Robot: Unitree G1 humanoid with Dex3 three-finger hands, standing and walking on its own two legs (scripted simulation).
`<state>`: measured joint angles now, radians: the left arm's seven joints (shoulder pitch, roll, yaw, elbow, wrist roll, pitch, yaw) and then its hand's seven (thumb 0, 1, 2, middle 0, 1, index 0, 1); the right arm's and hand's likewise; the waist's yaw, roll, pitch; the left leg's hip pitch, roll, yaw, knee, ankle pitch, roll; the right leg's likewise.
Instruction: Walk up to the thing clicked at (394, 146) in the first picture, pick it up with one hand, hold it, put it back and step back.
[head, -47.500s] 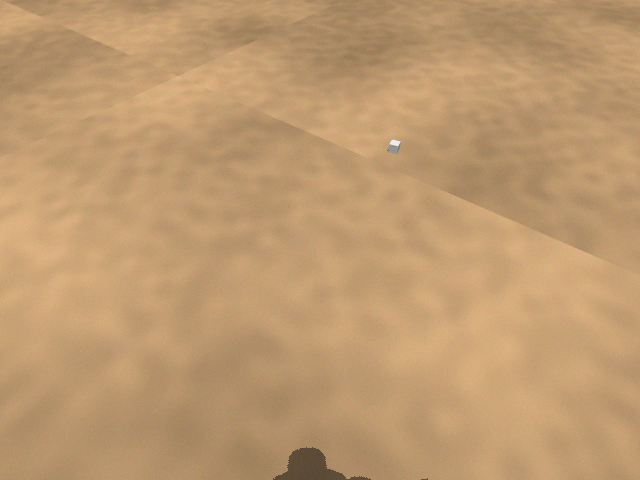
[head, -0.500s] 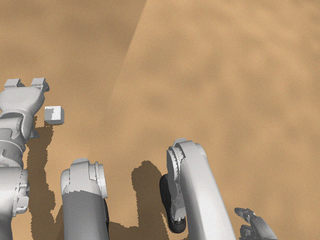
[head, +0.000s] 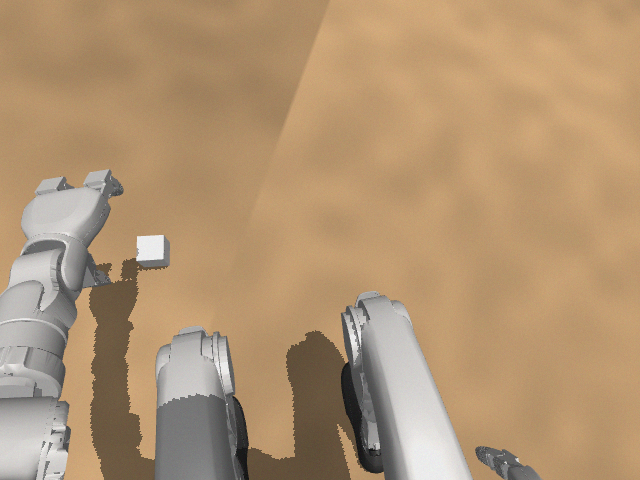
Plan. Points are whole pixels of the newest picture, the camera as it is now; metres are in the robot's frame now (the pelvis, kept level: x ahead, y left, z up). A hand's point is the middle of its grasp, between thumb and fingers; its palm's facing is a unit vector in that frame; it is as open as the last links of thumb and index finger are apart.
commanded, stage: home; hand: left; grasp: from above
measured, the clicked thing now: (153, 251) +0.51 +0.24 -0.38
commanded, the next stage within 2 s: go down in 0.14 s
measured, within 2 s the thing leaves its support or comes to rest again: neither
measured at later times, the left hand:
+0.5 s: hand (19, 357) +0.30 +0.23 +0.06, palm faces -0.31 -0.60 -0.74, open 8.7 cm
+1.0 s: hand out of the picture +0.35 +0.25 +0.08, palm faces -0.39 -0.49 -0.78, open 9.6 cm
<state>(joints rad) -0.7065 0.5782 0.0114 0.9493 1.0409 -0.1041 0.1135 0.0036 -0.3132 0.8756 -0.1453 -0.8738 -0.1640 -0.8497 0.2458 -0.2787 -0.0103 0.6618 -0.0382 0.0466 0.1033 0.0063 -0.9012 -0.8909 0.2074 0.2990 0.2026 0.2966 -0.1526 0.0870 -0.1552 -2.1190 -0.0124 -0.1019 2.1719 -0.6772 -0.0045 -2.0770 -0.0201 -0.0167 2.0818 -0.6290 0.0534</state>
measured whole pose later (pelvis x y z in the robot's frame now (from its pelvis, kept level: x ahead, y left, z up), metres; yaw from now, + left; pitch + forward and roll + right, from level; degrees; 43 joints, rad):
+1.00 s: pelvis +0.03 +0.00 +0.17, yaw +3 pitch +27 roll -3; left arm -0.17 0.48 0.03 0.47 0.64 -0.05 -0.01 0.00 0.17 0.59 -0.53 -0.59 -0.55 -0.57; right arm 0.19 -0.25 -0.05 0.67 0.03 -0.06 -0.01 0.01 -0.87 -0.88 0.21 0.30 0.20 0.30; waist -0.07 0.05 -0.18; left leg -1.47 0.02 -0.05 1.63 -0.64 -0.01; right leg -1.46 -0.02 0.00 1.57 -0.59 0.04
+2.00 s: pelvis +0.06 -0.01 +0.33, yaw +2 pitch +9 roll -1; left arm -0.20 0.41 -0.17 0.66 1.02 -0.04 0.05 0.00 0.63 0.18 -0.92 -0.30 -0.97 -0.25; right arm 0.25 -0.24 -0.04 0.70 0.06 0.00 -0.06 0.01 -0.92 -0.90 0.20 0.30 0.20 0.30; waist -0.03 0.04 -0.09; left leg -0.63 0.04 0.00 0.86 -0.40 -0.02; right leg -0.64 -0.01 0.02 0.83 -0.35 0.03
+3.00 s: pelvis +0.05 -0.01 +0.30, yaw +3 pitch +15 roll +0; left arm -0.46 0.40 -0.15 1.02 1.13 -0.07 0.23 0.00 0.04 0.59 -0.47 -0.68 -0.51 -0.64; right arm 0.21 -0.25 -0.06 0.70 0.01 0.05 -0.03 0.01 -0.90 -0.89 0.21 0.30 0.20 0.30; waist -0.04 0.01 -0.10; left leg -0.82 0.03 -0.02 0.99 -0.42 -0.02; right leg -0.84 -0.01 0.01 0.97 -0.39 0.02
